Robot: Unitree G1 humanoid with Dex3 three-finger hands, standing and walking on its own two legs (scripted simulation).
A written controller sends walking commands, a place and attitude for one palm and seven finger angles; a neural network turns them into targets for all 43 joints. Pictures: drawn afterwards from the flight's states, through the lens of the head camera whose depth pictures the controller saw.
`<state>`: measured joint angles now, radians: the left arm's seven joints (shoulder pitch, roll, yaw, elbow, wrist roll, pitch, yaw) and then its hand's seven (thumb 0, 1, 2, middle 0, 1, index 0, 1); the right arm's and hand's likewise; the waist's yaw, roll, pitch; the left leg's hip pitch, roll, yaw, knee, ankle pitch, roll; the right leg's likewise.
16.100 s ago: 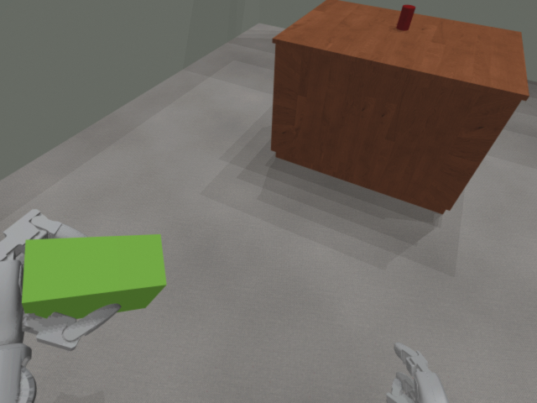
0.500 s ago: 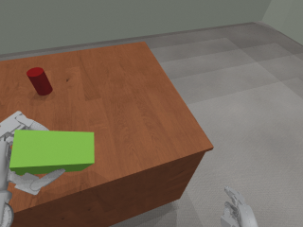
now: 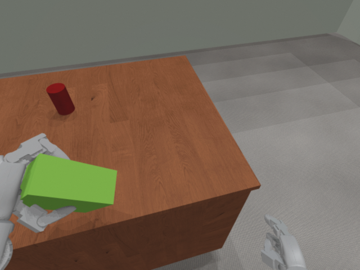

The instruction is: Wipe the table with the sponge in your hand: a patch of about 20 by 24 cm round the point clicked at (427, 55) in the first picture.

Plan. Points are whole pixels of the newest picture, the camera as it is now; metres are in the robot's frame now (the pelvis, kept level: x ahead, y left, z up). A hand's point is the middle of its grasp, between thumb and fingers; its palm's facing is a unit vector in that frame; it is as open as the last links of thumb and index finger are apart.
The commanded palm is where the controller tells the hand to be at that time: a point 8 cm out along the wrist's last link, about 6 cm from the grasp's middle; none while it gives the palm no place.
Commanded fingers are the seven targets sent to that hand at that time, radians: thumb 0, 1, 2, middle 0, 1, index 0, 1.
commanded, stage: turn the palm down, sponge in hand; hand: left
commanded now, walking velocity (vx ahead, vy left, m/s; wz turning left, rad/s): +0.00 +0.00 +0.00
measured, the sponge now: (78, 189) +0.22 +0.22 +0.12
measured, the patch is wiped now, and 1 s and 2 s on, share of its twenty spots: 0.00 0.00 0.00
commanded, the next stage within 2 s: move the sponge above the wiping area in 1.80 s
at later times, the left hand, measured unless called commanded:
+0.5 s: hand (45, 172) +0.22 +0.26 +0.16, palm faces +0.24 -0.45 -0.86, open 10.2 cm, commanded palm +0.19 +0.28 +0.20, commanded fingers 0.00 0.10 1.30 -1.20 -1.60 -1.20 -1.60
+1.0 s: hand (40, 174) +0.23 +0.28 +0.14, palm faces +0.13 -0.25 -0.96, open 10.2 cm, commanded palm +0.20 +0.29 +0.20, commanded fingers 0.00 0.10 1.30 -1.20 -1.60 -1.20 -1.60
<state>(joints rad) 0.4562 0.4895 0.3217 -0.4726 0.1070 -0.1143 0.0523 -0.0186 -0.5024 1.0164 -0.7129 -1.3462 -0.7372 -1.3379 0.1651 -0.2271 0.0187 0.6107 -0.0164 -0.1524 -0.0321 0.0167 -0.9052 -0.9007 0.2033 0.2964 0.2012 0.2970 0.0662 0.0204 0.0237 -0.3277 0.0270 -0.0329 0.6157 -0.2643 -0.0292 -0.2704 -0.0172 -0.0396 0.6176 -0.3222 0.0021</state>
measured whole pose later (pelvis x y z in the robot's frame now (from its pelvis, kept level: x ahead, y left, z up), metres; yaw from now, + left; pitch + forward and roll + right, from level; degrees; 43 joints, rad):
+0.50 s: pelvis +0.02 -0.02 +0.00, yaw +0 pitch +1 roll +0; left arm 0.47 0.59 0.34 -0.47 0.27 0.05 0.02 -0.02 -0.50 1.02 -0.71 -1.34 -0.74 -1.34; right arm 0.21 -0.26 -0.03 0.57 0.03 -0.04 -0.09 0.02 -0.91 -0.90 0.20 0.30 0.20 0.30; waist 0.09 0.08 -0.03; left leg -0.33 0.04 -0.04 0.61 -0.30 -0.05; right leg -0.28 0.00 -0.05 0.63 -0.36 -0.02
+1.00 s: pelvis +0.01 +0.01 +0.01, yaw +0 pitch -2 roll +0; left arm 0.30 0.58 0.12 -0.38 0.61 0.24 0.00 -0.01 -0.50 1.02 -0.71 -1.34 -0.74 -1.33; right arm 0.11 -0.24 0.04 0.60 0.04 -0.02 -0.10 0.02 -0.91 -0.90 0.20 0.30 0.20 0.30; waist 0.11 0.10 0.00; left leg -0.24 0.02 -0.02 0.51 -0.23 -0.02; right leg -0.19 -0.03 -0.03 0.51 -0.28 0.01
